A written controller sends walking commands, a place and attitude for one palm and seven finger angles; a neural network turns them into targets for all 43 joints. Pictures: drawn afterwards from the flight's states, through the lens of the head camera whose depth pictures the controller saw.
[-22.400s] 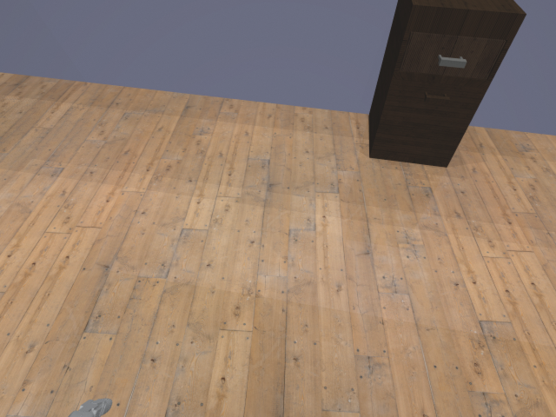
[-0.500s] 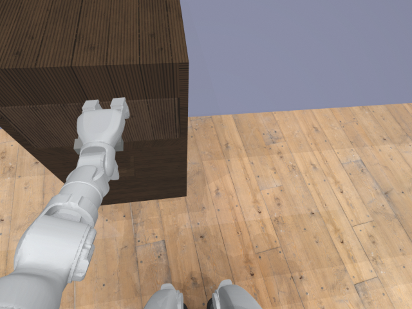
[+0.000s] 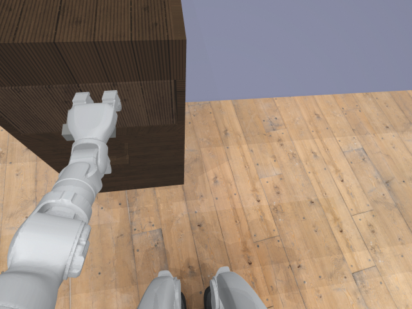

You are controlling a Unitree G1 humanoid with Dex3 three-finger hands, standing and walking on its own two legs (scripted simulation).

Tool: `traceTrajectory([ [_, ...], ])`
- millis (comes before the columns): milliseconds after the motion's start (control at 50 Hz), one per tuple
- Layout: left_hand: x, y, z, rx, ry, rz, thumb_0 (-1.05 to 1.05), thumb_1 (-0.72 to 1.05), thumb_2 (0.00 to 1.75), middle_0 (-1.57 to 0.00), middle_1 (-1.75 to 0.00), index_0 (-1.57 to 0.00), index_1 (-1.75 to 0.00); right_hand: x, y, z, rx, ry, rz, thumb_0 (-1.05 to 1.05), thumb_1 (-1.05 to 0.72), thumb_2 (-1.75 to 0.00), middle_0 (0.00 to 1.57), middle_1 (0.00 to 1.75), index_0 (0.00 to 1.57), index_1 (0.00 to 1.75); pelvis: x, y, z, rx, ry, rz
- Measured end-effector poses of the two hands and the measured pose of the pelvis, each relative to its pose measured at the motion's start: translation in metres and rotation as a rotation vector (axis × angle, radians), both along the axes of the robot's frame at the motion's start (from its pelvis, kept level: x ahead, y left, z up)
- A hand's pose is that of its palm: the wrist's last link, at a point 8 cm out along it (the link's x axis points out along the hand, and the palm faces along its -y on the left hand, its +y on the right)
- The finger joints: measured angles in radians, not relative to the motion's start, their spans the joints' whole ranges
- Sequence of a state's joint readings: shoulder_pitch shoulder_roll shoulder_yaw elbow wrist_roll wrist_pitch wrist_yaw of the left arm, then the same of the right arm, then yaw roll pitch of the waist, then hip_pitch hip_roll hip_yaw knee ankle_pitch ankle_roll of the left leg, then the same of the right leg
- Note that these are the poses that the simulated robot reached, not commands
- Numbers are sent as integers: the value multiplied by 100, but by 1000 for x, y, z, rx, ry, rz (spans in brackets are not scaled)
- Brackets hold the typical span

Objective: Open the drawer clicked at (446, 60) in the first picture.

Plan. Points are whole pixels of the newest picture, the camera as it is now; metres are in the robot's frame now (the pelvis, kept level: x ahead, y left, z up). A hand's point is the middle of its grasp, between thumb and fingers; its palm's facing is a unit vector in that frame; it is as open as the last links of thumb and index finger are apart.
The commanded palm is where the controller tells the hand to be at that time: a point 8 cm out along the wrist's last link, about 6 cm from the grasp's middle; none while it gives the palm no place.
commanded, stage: lower the fingers behind the handle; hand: left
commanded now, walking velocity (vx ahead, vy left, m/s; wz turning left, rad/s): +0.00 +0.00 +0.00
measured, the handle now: (90, 122) +0.53 +0.23 -0.06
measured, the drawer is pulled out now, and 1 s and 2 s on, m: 0.00 0.00 0.00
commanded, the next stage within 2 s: close the thumb around the handle in 1.06 s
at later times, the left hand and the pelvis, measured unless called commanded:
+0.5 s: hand (106, 141) +0.48 +0.19 -0.08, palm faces -0.06 -0.03 -1.00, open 14.0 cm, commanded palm +0.47 +0.19 -0.02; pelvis -0.01 -0.01 -0.02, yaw -1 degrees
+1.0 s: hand (107, 143) +0.48 +0.19 -0.09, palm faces -0.05 -0.03 -1.00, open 14.0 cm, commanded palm +0.46 +0.18 -0.03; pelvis -0.02 -0.01 -0.03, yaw -1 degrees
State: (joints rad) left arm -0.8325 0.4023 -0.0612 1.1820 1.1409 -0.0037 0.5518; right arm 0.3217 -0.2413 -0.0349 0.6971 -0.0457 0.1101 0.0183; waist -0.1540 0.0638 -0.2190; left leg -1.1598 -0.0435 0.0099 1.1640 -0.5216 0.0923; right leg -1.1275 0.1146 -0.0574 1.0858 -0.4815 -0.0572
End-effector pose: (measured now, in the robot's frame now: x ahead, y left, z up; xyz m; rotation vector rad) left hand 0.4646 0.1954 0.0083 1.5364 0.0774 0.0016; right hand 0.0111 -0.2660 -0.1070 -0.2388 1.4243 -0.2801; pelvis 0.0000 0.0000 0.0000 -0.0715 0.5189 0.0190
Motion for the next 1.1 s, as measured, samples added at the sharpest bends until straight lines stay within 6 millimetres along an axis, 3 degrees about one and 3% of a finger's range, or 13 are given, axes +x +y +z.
traceTrajectory([
  [240, 1, -2, -14, 8, 17, 24, 0, -49, 31, -31, -120, -30, -121, 6, -1, -12, 22, -14, 12, 0, -91, -89, 20, 30, 20, 30, -1, -6, -7, 10, 18, -14],
  [700, -2, -2, -41, 7, -11, 15, 0, -49, 31, -31, -120, -27, -121, -9, -9, -33, 7, -8, 23, 0, -91, -89, 20, 30, 20, 30, -15, -10, -32, 7, 55, -22],
  [1100, -5, -2, -39, 10, -1, 9, 0, -49, 31, -31, -120, -28, -119, -19, -2, -36, 21, -6, 4, 0, -91, -89, 20, 30, 20, 30, -19, -7, -33, 4, 49, -23],
])
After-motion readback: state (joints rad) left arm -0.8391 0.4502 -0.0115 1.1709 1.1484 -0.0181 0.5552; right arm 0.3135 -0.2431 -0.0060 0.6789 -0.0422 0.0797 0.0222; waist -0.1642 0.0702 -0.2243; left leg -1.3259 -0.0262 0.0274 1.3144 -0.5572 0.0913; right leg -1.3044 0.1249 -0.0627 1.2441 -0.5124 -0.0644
